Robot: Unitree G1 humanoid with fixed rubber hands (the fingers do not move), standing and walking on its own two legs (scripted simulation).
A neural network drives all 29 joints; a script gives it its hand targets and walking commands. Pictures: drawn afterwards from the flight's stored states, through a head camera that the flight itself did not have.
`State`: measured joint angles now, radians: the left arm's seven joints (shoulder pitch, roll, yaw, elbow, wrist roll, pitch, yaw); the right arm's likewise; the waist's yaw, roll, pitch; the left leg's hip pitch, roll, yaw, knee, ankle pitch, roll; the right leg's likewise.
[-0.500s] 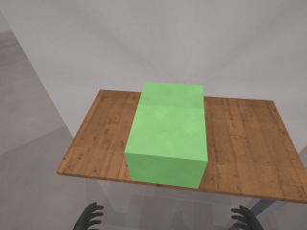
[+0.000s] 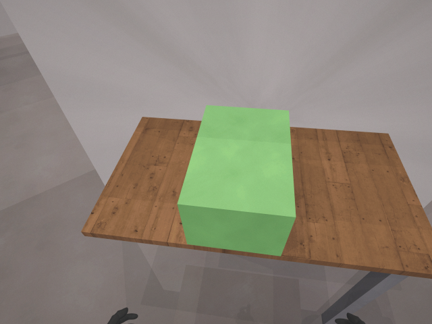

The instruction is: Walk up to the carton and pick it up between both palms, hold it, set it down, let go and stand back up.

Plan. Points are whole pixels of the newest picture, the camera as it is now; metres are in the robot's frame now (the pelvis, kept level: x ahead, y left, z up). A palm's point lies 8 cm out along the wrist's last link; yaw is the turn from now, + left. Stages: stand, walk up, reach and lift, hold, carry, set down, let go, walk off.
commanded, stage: stand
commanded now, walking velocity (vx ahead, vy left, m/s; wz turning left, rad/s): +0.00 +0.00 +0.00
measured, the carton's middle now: (240, 174) +0.46 -0.01 +0.00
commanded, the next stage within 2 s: walk up in 1.96 s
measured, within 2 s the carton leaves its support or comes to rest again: neither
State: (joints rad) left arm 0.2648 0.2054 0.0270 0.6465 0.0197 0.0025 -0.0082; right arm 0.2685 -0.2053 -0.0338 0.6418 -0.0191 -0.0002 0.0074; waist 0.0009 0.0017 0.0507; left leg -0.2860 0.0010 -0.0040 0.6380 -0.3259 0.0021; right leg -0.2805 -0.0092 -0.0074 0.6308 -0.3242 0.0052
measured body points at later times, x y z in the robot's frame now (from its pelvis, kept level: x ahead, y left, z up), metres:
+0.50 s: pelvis -0.01 +0.00 +0.00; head +0.00 +0.00 +0.45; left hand +0.09 +0.25 -0.11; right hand +0.10 -0.24 -0.11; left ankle +0.01 +0.12 -0.73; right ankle +0.01 -0.12 -0.73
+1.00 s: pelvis -0.01 +0.00 +0.01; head +0.00 +0.00 +0.46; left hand +0.08 +0.25 -0.11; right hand +0.09 -0.24 -0.11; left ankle +0.01 +0.12 -0.73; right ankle +0.01 -0.12 -0.73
